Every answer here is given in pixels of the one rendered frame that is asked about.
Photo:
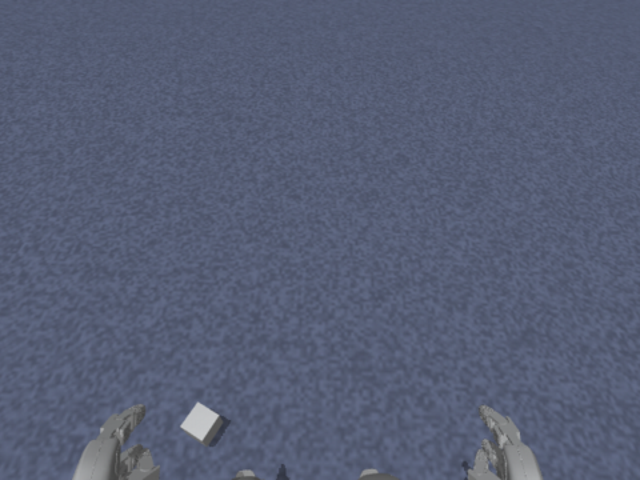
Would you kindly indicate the cube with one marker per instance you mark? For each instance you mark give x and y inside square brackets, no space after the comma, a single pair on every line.
[202,424]

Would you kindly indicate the left robot hand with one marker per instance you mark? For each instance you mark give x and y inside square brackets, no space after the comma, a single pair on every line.
[102,458]

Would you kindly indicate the right robot hand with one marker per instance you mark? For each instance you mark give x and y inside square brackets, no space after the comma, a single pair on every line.
[512,459]

